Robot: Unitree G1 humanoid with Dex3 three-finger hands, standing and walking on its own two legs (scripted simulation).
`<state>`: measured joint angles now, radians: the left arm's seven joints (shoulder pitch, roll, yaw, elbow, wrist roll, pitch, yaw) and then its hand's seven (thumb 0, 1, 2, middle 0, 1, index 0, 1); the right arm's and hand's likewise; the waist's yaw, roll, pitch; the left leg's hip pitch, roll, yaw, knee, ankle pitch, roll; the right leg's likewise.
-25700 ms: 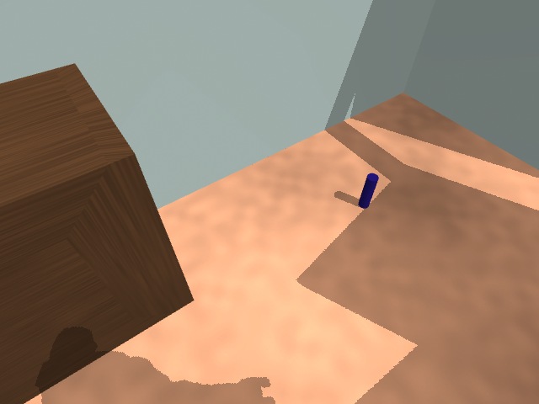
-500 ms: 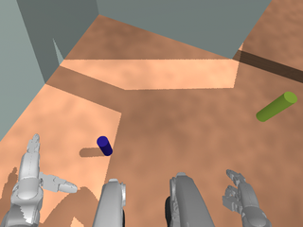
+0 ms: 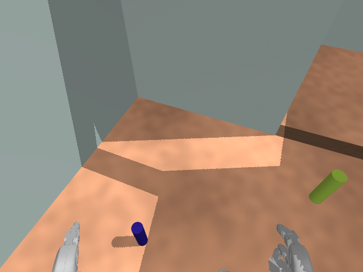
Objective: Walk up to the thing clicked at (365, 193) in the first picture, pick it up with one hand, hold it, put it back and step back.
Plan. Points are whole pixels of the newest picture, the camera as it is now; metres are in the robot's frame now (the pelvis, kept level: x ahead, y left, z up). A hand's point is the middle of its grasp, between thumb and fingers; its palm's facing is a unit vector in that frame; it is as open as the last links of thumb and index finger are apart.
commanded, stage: home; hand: left
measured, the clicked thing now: (140, 234) +0.40 +0.19 -0.62
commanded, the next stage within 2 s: stand in 1.62 s
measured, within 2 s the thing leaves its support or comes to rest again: neither
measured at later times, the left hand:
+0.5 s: hand (97, 268) +0.17 +0.18 -0.05, palm faces +0.11 -0.95 -0.29, open 17.7 cm
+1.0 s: hand out of the picture +0.16 +0.17 -0.05, palm faces +0.11 -0.95 -0.28, open 17.7 cm
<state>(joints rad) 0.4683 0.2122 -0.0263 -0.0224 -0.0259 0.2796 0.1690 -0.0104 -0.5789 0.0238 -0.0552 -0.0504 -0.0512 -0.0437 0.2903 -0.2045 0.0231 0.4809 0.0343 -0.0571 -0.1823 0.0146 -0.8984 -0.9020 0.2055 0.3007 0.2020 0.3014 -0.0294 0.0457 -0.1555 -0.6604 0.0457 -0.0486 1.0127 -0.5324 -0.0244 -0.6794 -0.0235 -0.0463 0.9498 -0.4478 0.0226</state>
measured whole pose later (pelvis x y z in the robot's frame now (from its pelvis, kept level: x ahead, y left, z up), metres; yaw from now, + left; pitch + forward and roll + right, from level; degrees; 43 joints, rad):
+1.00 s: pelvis -0.01 -0.01 +0.01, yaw +0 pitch +7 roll -2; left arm 0.46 0.20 -0.01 0.00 -0.01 0.27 0.14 -0.01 -0.58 0.02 -0.05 -0.05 -0.05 -0.05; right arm 0.27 -0.20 0.02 0.52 0.01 -0.14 -0.17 0.02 -0.90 -0.90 0.21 0.30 0.20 0.30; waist -0.02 0.03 -0.10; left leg -0.60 0.05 -0.05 0.96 -0.49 -0.03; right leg -0.62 -0.02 -0.05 0.91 -0.42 0.01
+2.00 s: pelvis +0.00 +0.00 +0.01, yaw +0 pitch +8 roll -2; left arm 0.46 0.20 -0.01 -0.01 -0.01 0.28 0.13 -0.01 -0.07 0.51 -0.18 -0.25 -0.17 -0.25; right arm 0.27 -0.20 0.02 0.53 0.00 -0.14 -0.17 0.02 -0.90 -0.90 0.21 0.30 0.20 0.30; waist -0.02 0.03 -0.10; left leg -0.59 0.05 -0.05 0.97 -0.51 -0.03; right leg -0.61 -0.02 -0.05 0.91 -0.43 0.02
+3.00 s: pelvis -0.01 -0.01 +0.06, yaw +1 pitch -4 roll +0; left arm 0.14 0.32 0.00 1.14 0.02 -0.01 0.01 0.00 0.91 0.90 -0.20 -0.31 -0.20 -0.30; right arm 0.15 -0.31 -0.02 1.11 -0.03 -0.01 -0.01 0.01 -0.90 -0.90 0.20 0.30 0.20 0.30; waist 0.02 0.02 0.05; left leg -0.11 0.01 -0.02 0.39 -0.22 -0.03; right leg -0.16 -0.05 -0.04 0.41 -0.19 0.02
